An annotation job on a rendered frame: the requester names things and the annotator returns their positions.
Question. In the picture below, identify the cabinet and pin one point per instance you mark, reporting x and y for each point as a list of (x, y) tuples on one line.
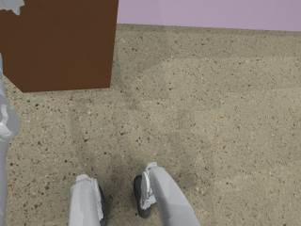
[(56, 45)]

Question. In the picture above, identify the robot right shin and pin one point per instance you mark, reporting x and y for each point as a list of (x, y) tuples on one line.
[(147, 199)]

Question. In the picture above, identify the robot right thigh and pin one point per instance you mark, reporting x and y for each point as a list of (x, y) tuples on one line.
[(174, 208)]

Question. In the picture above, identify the left robot upper arm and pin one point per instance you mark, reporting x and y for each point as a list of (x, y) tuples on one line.
[(9, 127)]

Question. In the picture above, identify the left robot hand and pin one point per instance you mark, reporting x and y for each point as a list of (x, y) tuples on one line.
[(13, 5)]

